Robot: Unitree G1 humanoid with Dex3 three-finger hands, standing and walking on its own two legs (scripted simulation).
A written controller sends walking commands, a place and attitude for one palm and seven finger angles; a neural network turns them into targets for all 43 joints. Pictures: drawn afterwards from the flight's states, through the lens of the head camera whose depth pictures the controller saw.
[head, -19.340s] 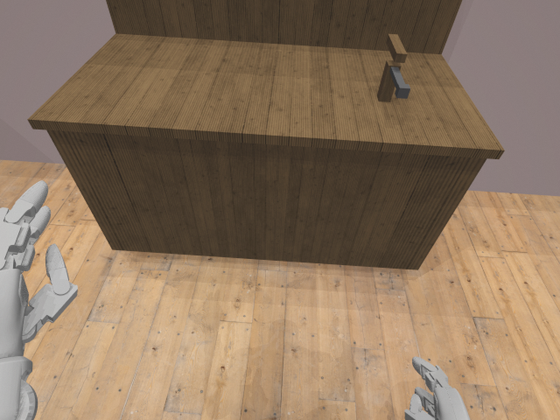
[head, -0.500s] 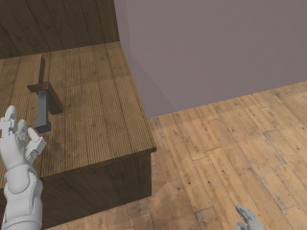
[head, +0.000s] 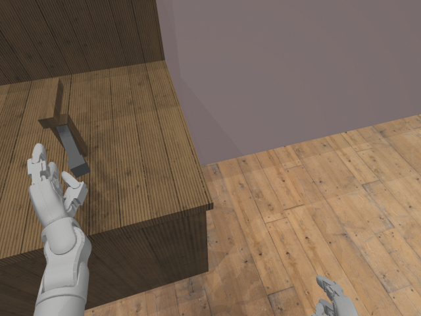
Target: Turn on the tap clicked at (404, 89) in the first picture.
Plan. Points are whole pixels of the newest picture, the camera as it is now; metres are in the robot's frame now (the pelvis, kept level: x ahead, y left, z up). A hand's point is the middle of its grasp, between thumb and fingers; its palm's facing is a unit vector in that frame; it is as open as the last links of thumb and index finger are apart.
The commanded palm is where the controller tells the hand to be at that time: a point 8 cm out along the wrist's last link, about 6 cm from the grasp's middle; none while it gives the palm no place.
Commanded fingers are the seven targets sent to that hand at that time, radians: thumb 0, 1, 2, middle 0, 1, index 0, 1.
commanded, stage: push the lever round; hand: left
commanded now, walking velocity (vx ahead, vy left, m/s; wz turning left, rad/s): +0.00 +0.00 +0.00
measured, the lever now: (79, 166) +0.36 +0.28 +0.08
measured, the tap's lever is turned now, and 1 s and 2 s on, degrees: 17 41 66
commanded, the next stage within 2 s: none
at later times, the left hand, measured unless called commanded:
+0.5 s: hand (101, 179) +0.34 +0.24 +0.07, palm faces +0.70 -0.71 -0.06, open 7.7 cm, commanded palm +0.29 +0.26 +0.08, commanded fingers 0.00 0.90 0.90 -0.15 -0.15 -0.15 -0.15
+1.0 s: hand (120, 166) +0.37 +0.21 +0.08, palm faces +0.76 -0.64 -0.07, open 7.6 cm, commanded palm +0.32 +0.22 +0.08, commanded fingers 0.00 0.90 0.90 -0.15 -0.15 -0.15 -0.15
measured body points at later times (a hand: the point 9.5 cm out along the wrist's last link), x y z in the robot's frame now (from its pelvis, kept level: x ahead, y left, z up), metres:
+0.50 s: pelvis +0.00 +0.00 +0.00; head +0.03 -0.01 +0.45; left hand +0.30 +0.27 +0.08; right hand +0.16 -0.24 -0.11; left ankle +0.01 +0.13 -0.71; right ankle +0.00 -0.11 -0.71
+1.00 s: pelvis +0.00 +0.00 +0.00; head +0.02 +0.00 +0.45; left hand +0.33 +0.24 +0.08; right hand +0.15 -0.23 -0.12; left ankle +0.01 +0.13 -0.71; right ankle +0.00 -0.11 -0.71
